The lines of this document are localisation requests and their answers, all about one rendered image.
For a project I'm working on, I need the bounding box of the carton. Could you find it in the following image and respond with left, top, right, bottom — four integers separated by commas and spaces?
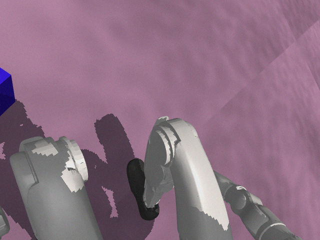
0, 68, 15, 116

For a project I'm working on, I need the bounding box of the right robot arm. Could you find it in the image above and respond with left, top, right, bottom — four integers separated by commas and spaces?
224, 184, 302, 240

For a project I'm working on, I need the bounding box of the right robot foot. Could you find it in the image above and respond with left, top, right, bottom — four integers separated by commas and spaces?
126, 158, 160, 221

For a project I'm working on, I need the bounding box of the right robot hand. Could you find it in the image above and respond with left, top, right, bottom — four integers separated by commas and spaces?
213, 170, 236, 201

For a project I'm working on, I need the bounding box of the left robot arm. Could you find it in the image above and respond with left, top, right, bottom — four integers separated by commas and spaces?
0, 206, 10, 240

